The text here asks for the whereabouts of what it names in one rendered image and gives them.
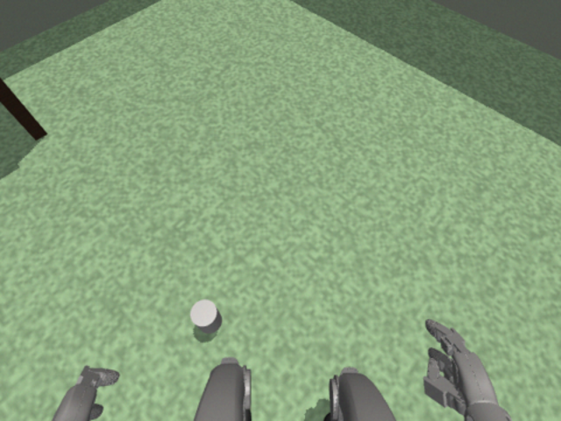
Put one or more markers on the left robot hand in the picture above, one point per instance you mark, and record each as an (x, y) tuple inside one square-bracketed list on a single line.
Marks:
[(79, 402)]

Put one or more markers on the right robot arm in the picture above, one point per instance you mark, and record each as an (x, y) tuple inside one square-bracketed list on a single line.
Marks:
[(486, 412)]

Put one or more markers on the right robot hand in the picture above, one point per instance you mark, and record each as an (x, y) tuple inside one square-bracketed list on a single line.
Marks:
[(465, 381)]

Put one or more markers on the can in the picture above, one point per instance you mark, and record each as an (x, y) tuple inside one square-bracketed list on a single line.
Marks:
[(205, 315)]

